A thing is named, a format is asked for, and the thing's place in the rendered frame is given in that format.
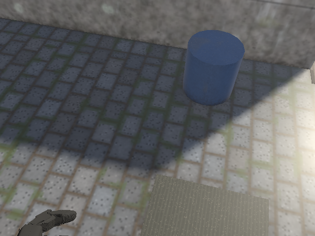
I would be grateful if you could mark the robot left hand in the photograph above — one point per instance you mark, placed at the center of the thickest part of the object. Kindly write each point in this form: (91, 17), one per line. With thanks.
(47, 220)

